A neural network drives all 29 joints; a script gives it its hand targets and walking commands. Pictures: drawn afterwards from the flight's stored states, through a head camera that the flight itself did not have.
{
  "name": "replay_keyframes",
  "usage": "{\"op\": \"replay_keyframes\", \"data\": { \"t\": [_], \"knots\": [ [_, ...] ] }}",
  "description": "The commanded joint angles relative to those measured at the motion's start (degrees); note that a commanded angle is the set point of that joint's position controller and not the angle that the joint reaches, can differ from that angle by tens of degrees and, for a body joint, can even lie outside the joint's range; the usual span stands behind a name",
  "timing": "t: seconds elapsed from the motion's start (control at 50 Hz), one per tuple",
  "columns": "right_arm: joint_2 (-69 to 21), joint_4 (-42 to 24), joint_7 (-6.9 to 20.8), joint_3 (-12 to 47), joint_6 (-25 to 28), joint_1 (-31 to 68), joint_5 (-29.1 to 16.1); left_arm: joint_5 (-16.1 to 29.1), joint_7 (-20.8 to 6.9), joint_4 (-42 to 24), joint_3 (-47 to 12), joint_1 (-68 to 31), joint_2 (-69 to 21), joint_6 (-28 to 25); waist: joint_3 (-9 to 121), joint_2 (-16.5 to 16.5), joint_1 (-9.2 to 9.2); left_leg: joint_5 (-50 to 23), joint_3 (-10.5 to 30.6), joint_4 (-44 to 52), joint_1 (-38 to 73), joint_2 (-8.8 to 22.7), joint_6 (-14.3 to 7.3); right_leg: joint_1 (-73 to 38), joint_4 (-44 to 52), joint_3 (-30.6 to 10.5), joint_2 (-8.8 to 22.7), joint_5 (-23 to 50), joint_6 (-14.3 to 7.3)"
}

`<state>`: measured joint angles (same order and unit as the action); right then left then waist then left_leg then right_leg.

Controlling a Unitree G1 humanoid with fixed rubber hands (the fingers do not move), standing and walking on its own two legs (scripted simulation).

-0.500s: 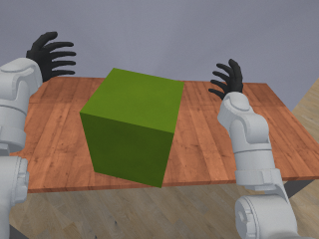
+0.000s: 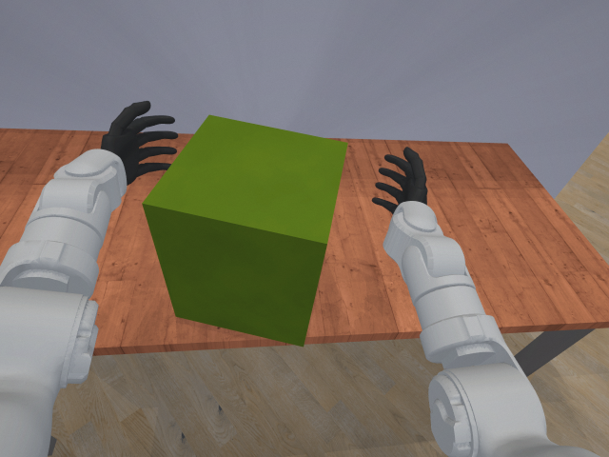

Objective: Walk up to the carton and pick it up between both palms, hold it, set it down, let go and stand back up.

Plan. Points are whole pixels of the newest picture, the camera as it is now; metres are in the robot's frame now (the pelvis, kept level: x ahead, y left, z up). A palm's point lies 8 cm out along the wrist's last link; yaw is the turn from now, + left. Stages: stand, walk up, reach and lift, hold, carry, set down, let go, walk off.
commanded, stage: reach and lift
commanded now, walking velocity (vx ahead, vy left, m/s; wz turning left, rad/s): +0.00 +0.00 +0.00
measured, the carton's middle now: (257, 234) +0.43 +0.03 +0.05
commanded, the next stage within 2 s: none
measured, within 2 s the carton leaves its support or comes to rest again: neither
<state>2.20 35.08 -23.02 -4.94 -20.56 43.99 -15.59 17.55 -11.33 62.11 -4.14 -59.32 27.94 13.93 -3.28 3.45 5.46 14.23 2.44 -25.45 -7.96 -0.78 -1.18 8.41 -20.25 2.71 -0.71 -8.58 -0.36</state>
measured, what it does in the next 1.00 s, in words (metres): stands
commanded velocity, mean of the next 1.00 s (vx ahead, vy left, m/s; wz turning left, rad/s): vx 0.00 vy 0.00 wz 0.00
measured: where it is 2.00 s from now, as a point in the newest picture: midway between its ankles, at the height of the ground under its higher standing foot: outside the picture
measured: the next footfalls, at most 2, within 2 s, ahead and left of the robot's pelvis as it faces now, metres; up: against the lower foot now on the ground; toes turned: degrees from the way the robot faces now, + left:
none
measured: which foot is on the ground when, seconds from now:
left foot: down 0.00-1.00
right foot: down 0.00-1.00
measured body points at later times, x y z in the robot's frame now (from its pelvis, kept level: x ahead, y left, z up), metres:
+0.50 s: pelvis +0.01 +0.00 +0.00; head +0.04 +0.04 +0.45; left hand +0.47 +0.19 +0.11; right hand +0.41 -0.15 +0.11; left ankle +0.00 +0.10 -0.74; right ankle +0.03 -0.12 -0.74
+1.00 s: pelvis +0.01 +0.00 +0.00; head +0.04 +0.05 +0.45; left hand +0.47 +0.18 +0.11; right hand +0.40 -0.12 +0.10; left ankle +0.00 +0.10 -0.74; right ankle +0.03 -0.12 -0.74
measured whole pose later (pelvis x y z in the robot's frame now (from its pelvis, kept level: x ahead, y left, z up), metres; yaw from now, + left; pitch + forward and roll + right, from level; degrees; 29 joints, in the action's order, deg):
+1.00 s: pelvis +0.01 +0.00 +0.00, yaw +0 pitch +3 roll -1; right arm -10.3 46.5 -23.4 -12.6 -0.7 41.9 -4.0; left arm 4.1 -8.4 59.0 0.6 -52.3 21.0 4.8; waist 0.8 5.7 5.5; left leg 13.8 2.4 -25.5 -14.7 -0.8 -1.2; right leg 15.2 -20.3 2.7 -0.7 -8.2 -0.4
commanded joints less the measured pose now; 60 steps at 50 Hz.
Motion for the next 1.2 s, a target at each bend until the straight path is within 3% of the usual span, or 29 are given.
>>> {"op": "replay_keyframes", "data": {
  "t": [0.0, 0.02, 0.04, 0.06, 0.1, 0.18, 0.28, 0.3, 0.34, 0.42, 0.44, 0.5, 0.56, 0.68, 0.7, 0.74, 0.78, 0.82, 0.84, 0.88, 0.96, 0.98, 1.04, 1.06, 1.08, 1.12, 1.18],
  "knots": [
    [2.73, 0.21, 1.46, -2.65, 7.56, 21.94, 6.37, -3.01, 1.15, -4.82, -0.91, -22.25, 5.32, -7.78, 26.23, -4.89, 10.04, -7.05, -2.06, 5.57, -8.70, 0.88, -1.63, -12.23, -0.78, -1.56, 1.62, 18.43, 0.50],
    [1.89, 0.87, 1.42, -3.73, 8.83, 20.94, 7.43, -3.38, 1.59, -6.43, -0.94, -22.18, 4.84, -8.88, 28.64, -5.76, 10.47, -7.88, -2.23, 5.32, -8.56, 1.11, -1.33, -11.64, -0.90, -1.61, 1.59, 18.51, 0.40],
    [2.30, 0.00, 1.32, -3.24, 9.87, 21.42, 7.79, -4.01, 1.98, -6.04, 0.34, -21.96, 4.98, -9.45, 30.24, -5.18, 9.51, -9.16, -2.33, 5.11, -8.59, 0.90, -1.26, -12.36, -1.23, -1.66, 1.73, 20.43, 0.60],
    [2.07, 0.21, 1.24, -4.15, 10.77, 20.40, 8.14, -3.74, 2.16, -7.35, 0.01, -21.59, 4.23, -10.28, 31.05, -6.27, 10.08, -9.54, -2.07, 4.97, -9.05, 1.00, -1.03, -12.34, -1.43, -1.79, 1.65, 20.83, 0.56],
    [1.18, 4.47, 1.41, -4.08, 12.00, 19.02, 8.79, -5.35, 2.57, -5.54, 1.22, -21.22, 3.97, -11.51, 30.60, -6.26, 10.33, -10.06, -2.52, 4.61, -8.58, 0.69, -0.98, -11.98, -1.51, -1.98, 1.63, 21.36, 0.94],
    [0.22, 8.12, 1.30, -2.22, 15.10, 15.47, 6.95, -6.83, 2.93, -8.82, 2.67, -18.22, 2.88, -13.08, 31.68, -8.04, 9.40, -15.30, -2.58, 3.77, -6.93, 0.84, 0.03, -12.17, -1.72, -2.27, 1.29, 25.49, 1.04],
    [-0.51, 4.38, 0.89, 1.11, 18.97, 16.79, 5.11, -7.38, 2.93, -10.03, 5.15, -17.66, 2.52, -13.73, 36.67, -6.11, 7.83, -18.93, -2.53, 2.51, -8.79, 0.10, 0.24, -14.57, -3.31, -3.28, 2.12, 33.64, 2.14],
    [-0.12, 6.64, 0.75, -0.21, 19.28, 16.23, 5.43, -7.34, 2.99, -9.46, 4.81, -17.37, 2.37, -13.72, 34.98, -6.83, 9.20, -18.00, -2.31, 2.71, -8.84, 0.41, 0.57, -14.02, -3.02, -3.02, 2.28, 33.25, 2.31],
    [-0.65, 4.91, 0.63, 0.00, 20.62, 15.23, 5.48, -8.14, 3.37, -13.46, 6.40, -16.99, 2.24, -13.66, 37.87, -6.66, 8.61, -21.04, -2.43, 2.07, -7.83, 0.36, 0.93, -15.77, -3.70, -2.69, 1.64, 35.95, 2.14],
    [-2.46, 5.27, 0.24, 0.69, 21.06, 16.13, 5.12, -7.29, 3.41, -13.27, 5.91, -17.53, 0.55, -13.14, 36.85, -6.07, 8.39, -19.25, -2.77, 1.70, -8.19, 0.17, 0.99, -13.70, -2.96, -2.53, 1.82, 33.65, 2.32],
    [-3.68, 6.37, 0.17, 1.19, 20.79, 16.75, 4.85, -7.40, 3.13, -10.56, 5.08, -17.17, -1.31, -12.86, 34.21, -5.55, 8.62, -17.33, -2.60, 2.19, -9.51, 0.43, 0.62, -13.34, -2.71, -2.67, 2.29, 31.52, 2.27],
    [-5.91, 8.26, -0.16, -0.18, 20.42, 15.35, 6.55, -9.58, 3.09, -11.90, 5.76, -16.67, -3.94, -12.04, 32.39, -5.62, 9.14, -16.95, -2.59, 3.13, -8.49, 0.83, 0.34, -12.76, -2.11, -2.64, 2.18, 31.23, 2.17],
    [-6.68, 7.59, -0.14, -0.33, 20.73, 16.76, 6.62, -10.00, 3.34, -13.52, 6.34, -18.23, -4.53, -12.38, 33.10, -7.06, 8.27, -17.48, -2.36, 3.19, -8.16, 1.02, 0.49, -12.28, -2.24, -2.61, 2.37, 29.61, 2.11],
    [-7.52, 8.10, -1.66, -4.16, 21.27, 18.29, 11.35, -13.62, 3.49, -12.86, 7.76, -17.21, -6.76, -10.41, 30.15, -6.18, 8.47, -15.33, -2.78, 3.38, -8.10, 1.50, 0.75, -11.57, -1.24, -2.26, 2.23, 27.36, 2.57],
    [-8.30, 7.27, -1.11, -3.37, 20.99, 19.27, 11.13, -13.74, 3.55, -14.31, 8.16, -18.22, -6.90, -10.49, 30.72, -6.28, 7.44, -15.24, -2.78, 3.25, -7.48, 1.58, 0.50, -11.15, -1.18, -2.17, 1.92, 24.85, 2.19],
    [-8.71, 9.12, -0.78, -5.30, 21.23, 18.83, 12.19, -13.72, 3.74, -13.66, 7.48, -18.42, -8.54, -10.38, 28.90, -7.44, 8.25, -14.73, -2.90, 3.19, -6.61, 1.82, 1.07, -9.37, -0.95, -1.67, 1.57, 22.93, 1.89],
    [-9.06, 8.62, -0.36, -4.43, 20.62, 19.99, 11.97, -14.51, 3.64, -11.58, 7.78, -18.83, -8.29, -10.24, 29.26, -7.56, 6.97, -12.82, -3.72, 3.39, -7.96, 1.32, 0.77, -9.24, -0.57, -1.70, 2.15, 20.94, 1.90],
    [-9.50, 10.01, -0.12, -4.78, 20.83, 19.97, 12.72, -13.90, 3.24, -11.01, 7.05, -18.52, -9.44, -10.20, 26.28, -8.08, 7.44, -12.68, -3.37, 3.62, -7.67, 1.64, 1.07, -9.05, -0.21, -1.22, 2.04, 19.55, 1.56],
    [-10.02, 9.83, -0.16, -5.87, 21.12, 19.35, 13.48, -13.83, 3.25, -11.71, 7.22, -18.62, -9.45, -10.46, 27.04, -7.65, 8.13, -13.15, -3.40, 3.29, -6.78, 1.66, 1.43, -9.16, -0.19, -0.93, 1.76, 19.72, 1.62],
    [-10.86, 9.92, -0.09, -6.19, 22.37, 18.69, 13.74, -15.23, 3.29, -12.96, 8.03, -17.91, -10.35, -10.60, 29.41, -9.87, 7.68, -16.16, -3.36, 2.29, -5.89, 1.72, 2.06, -8.89, -0.49, -1.03, 1.70, 21.62, 1.17],
    [-12.15, 9.30, 0.48, -7.09, 23.75, 19.30, 16.24, -16.54, 2.36, -13.22, 9.56, -18.25, -11.88, -11.24, 29.09, -8.48, 7.23, -16.49, -3.67, 2.57, -5.74, 1.43, 2.14, -11.27, -0.41, -0.89, 2.31, 23.26, 1.73],
    [-12.85, 9.63, 0.83, -6.91, 24.15, 17.95, 17.12, -17.92, 2.04, -13.13, 11.00, -16.84, -12.33, -11.03, 29.32, -8.37, 6.35, -17.50, -4.06, 2.60, -5.44, 1.17, 1.80, -11.97, -0.25, -0.99, 2.27, 23.82, 1.81],
    [-13.25, 11.97, 1.54, -8.91, 25.46, 17.57, 19.27, -20.67, 1.54, -13.81, 12.66, -16.82, -14.53, -11.21, 27.00, -9.96, 6.59, -19.08, -4.14, 2.56, -2.80, 1.44, 3.16, -11.42, 0.77, -0.28, 1.75, 22.26, 1.34],
    [-14.91, 11.94, 2.02, -7.82, 25.82, 16.21, 19.42, -21.06, 0.67, -12.83, 12.99, -16.40, -14.76, -11.40, 26.51, -8.59, 6.00, -18.63, -4.94, 3.24, -2.64, 1.07, 2.75, -12.66, 1.04, -0.21, 2.05, 22.97, 1.81],
    [-14.76, 13.03, 2.02, -9.63, 26.58, 17.29, 20.76, -22.93, 0.65, -13.59, 14.12, -17.79, -14.62, -11.84, 28.34, -10.40, 6.33, -17.74, -5.15, 3.53, -3.36, 1.12, 3.01, -12.51, 0.85, -0.08, 2.03, 21.30, 1.43],
    [-15.05, 13.02, 3.11, -9.56, 27.24, 17.18, 21.71, -24.31, 0.54, -13.17, 15.51, -16.11, -15.93, -11.91, 25.44, -9.10, 4.73, -18.24, -5.32, 3.89, -2.20, 1.36, 2.94, -13.57, 1.53, 0.06, 2.16, 20.66, 1.59],
    [-17.09, 12.88, 3.28, -10.24, 28.86, 15.96, 24.03, -26.79, -0.22, -12.26, 17.81, -16.10, -16.13, -12.54, 26.24, -7.58, 4.81, -15.33, -6.30, 5.41, -4.55, 0.88, 2.16, -16.88, 1.36, -0.24, 2.70, 21.92, 2.29]
  ]
}}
